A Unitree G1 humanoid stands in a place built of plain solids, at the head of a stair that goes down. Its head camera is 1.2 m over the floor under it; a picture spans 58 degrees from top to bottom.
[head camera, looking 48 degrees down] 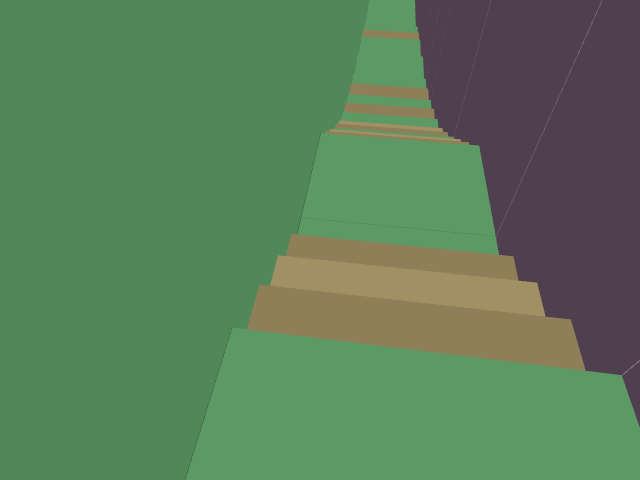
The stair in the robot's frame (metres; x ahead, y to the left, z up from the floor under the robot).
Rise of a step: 0.17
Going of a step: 0.30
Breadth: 1.17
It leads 8 degrees to the right of straight ahead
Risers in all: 4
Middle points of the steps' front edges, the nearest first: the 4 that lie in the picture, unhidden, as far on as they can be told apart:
0.63 -0.30 0.00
0.92 -0.34 -0.17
1.22 -0.38 -0.34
1.51 -0.42 -0.51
